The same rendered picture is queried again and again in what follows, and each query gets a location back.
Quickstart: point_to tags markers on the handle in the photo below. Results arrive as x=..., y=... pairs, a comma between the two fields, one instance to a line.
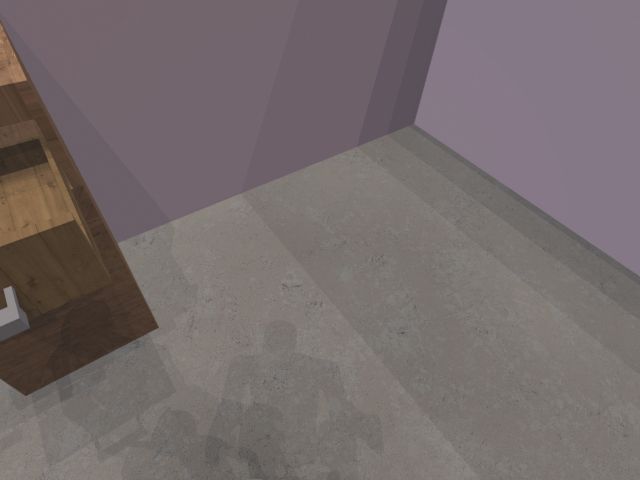
x=13, y=319

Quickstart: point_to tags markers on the drawer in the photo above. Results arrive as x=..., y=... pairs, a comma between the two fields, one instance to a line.
x=47, y=252

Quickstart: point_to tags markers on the cabinet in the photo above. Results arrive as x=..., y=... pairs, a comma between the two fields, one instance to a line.
x=81, y=331

